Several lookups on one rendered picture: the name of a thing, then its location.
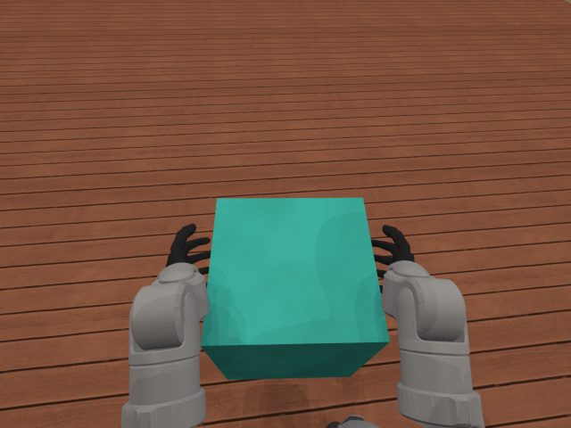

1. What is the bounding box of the right robot forearm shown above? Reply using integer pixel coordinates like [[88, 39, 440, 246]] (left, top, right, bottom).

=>
[[381, 260, 485, 428]]

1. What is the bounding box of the right robot shin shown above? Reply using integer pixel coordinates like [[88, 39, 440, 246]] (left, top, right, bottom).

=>
[[339, 415, 364, 425]]

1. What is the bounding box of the left robot hand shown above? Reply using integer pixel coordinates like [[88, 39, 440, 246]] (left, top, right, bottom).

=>
[[166, 224, 211, 287]]

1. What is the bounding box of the right robot hand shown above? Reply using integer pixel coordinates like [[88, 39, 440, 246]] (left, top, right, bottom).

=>
[[371, 225, 415, 293]]

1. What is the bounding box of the carton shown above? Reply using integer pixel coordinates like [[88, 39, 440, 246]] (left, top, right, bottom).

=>
[[201, 198, 390, 380]]

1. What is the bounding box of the left robot forearm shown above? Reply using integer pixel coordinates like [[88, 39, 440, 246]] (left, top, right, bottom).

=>
[[121, 262, 210, 428]]

